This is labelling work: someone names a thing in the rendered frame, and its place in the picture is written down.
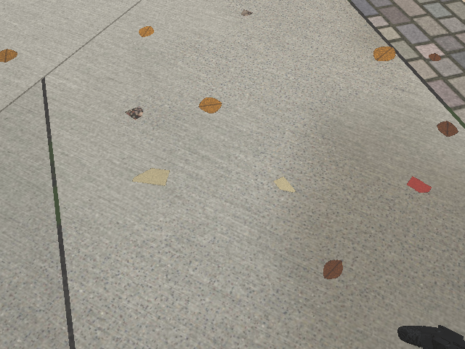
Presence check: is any robot right hand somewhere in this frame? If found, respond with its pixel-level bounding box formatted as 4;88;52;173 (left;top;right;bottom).
397;325;465;349

